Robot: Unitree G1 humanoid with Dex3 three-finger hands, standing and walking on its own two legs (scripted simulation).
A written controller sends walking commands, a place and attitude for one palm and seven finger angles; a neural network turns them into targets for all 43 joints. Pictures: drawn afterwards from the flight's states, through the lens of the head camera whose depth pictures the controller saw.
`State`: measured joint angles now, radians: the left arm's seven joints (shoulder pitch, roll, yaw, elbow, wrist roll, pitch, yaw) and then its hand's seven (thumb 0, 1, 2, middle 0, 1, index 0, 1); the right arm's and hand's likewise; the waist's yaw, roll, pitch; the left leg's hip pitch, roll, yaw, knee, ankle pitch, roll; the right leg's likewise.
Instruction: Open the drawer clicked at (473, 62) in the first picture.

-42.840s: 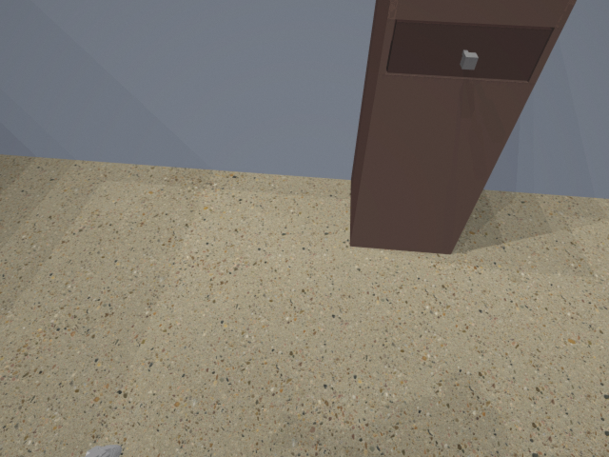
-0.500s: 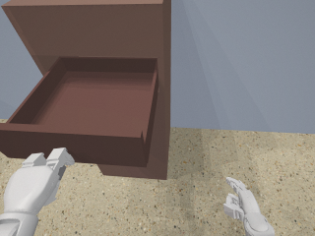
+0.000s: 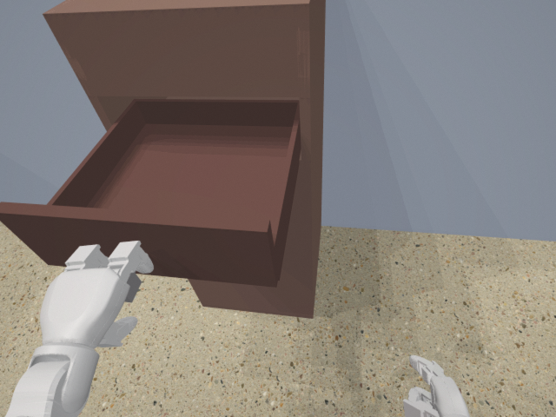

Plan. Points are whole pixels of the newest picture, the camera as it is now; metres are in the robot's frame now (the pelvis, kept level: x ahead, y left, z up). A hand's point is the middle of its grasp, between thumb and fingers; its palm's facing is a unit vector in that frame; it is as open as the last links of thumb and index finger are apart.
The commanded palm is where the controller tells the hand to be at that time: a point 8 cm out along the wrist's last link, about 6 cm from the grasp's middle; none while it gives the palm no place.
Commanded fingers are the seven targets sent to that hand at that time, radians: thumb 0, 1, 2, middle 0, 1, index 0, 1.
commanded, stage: open the thumb to release the handle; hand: left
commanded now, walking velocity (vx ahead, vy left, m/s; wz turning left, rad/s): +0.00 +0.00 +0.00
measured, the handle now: (127, 273) +0.27 +0.24 +0.09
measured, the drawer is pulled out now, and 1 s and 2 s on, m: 0.30 0.30 0.30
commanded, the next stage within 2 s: lift the hand off the handle in 0.14 s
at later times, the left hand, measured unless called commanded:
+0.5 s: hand (120, 313) +0.23 +0.24 +0.07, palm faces +0.04 -0.07 -1.00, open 13.8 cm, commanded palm +0.21 +0.24 +0.13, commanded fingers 0.00 -0.50 0.30 -0.30 -1.20 -0.30 -1.20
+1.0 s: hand (107, 284) +0.24 +0.24 +0.12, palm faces +0.08 -0.07 -0.99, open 13.4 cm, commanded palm +0.22 +0.24 +0.20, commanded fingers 0.00 -0.50 0.30 -0.30 -1.20 -0.30 -1.20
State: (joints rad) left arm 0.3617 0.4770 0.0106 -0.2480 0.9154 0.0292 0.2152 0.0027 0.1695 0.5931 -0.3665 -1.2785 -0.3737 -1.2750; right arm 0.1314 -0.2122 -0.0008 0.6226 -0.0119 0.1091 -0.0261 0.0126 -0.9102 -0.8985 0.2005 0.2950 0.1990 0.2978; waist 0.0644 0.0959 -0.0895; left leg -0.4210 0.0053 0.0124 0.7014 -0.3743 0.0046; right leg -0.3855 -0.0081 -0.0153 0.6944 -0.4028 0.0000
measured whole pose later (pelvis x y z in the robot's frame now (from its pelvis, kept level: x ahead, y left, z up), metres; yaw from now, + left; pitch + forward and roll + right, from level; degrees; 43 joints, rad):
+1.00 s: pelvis -0.03 +0.00 +0.02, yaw +1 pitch +0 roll +0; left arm 0.04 0.53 -0.04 -0.08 0.87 -0.04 0.06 0.00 -0.49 0.31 -0.36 -1.22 -0.40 -1.24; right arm 0.10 -0.24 0.00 0.66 0.02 0.07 -0.06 0.01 -0.91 -0.90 0.20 0.30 0.20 0.30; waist 0.09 0.10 -0.02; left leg -0.29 -0.01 0.00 0.52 -0.24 0.00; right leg -0.25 -0.02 -0.03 0.54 -0.29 0.00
